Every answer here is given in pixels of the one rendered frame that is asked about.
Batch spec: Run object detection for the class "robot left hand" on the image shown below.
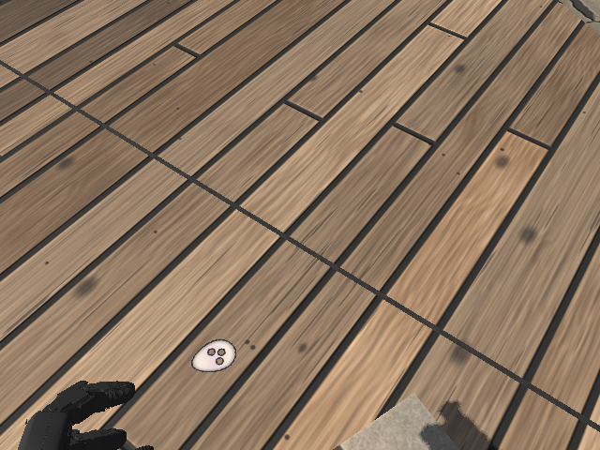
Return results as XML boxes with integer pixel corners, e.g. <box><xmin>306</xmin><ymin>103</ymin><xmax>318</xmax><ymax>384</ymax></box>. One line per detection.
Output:
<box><xmin>18</xmin><ymin>381</ymin><xmax>154</xmax><ymax>450</ymax></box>

